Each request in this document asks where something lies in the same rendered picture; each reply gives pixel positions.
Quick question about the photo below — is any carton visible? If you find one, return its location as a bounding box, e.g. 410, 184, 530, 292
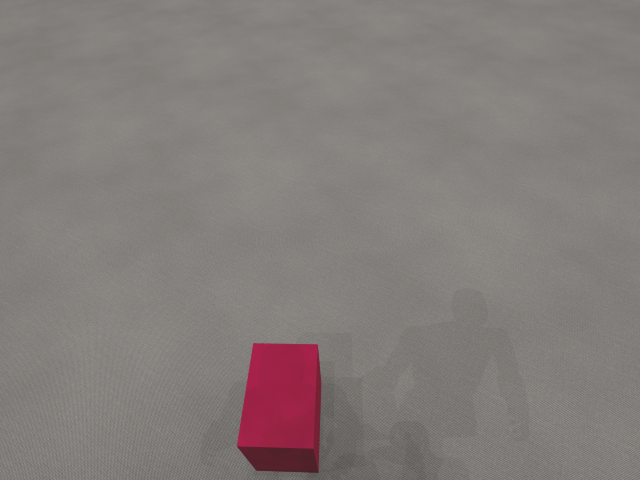
237, 343, 321, 473

